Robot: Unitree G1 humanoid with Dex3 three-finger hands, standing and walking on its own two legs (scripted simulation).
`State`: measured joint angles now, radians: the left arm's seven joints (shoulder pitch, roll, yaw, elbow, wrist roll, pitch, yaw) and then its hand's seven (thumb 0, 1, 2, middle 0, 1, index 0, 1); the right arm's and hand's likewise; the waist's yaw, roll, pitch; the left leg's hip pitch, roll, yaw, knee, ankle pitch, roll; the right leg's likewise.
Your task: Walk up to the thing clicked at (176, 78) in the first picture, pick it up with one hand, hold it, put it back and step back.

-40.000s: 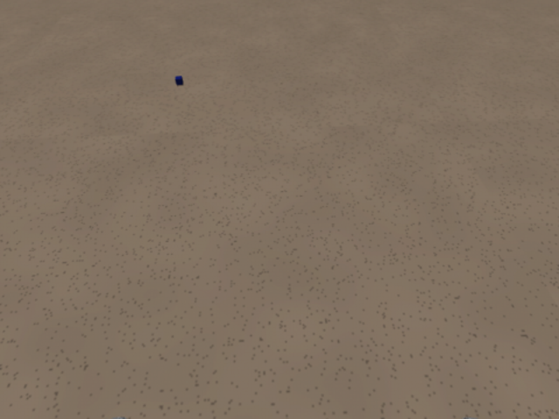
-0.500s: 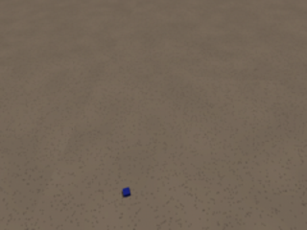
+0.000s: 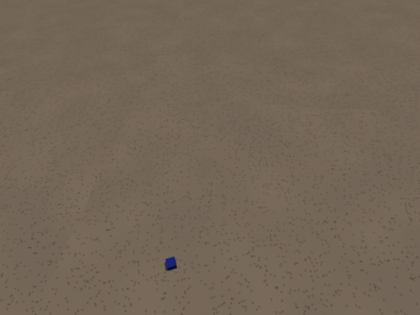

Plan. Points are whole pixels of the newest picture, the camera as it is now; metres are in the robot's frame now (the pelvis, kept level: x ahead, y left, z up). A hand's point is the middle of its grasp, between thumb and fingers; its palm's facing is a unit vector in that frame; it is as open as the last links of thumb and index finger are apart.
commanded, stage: stand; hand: left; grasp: from above
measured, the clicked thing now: (171, 263) +0.43 +0.23 -0.76
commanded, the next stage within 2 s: step back in 0.10 s
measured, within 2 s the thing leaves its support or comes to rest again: neither
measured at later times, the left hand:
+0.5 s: hand out of the picture +0.10 +0.32 -0.18, palm faces -0.04 -0.93 -0.36, open 7.4 cm
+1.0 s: hand out of the picture -0.02 +0.33 -0.15, palm faces -0.07 -0.92 -0.40, open 7.4 cm
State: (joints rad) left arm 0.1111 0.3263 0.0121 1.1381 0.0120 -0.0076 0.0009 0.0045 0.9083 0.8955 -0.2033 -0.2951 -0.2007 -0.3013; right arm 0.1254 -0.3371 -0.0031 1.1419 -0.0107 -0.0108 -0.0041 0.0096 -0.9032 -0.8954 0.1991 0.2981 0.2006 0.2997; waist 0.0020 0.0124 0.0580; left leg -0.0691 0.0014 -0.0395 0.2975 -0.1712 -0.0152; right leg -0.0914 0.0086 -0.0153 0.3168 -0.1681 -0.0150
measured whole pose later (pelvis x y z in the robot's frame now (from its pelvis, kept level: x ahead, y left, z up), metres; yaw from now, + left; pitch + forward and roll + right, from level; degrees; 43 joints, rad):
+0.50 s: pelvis -0.06 +0.06 -0.02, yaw +0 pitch -1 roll +0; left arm -0.01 0.41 0.06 0.90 0.01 0.07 0.02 0.00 0.91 0.90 -0.20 -0.29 -0.20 -0.30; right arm 0.14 -0.38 -0.06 0.98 -0.02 0.03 0.00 0.01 -0.90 -0.90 0.20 0.30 0.20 0.30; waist -0.02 -0.07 0.22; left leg -0.22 -0.04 -0.01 0.61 -0.37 0.04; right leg -0.43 0.01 0.12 0.82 -0.47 -0.01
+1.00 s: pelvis -0.14 +0.07 -0.02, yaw -4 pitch -3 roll +2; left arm 0.14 0.36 0.07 0.84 0.02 0.05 0.00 0.01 0.91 0.90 -0.20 -0.30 -0.20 -0.30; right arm 0.11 -0.36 -0.03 0.89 0.01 0.04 -0.01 0.01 -0.90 -0.90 0.20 0.30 0.20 0.30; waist 0.01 -0.01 0.18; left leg -0.39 -0.11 -0.08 1.04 -0.54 0.01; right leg -0.27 0.02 0.06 0.59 -0.27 -0.04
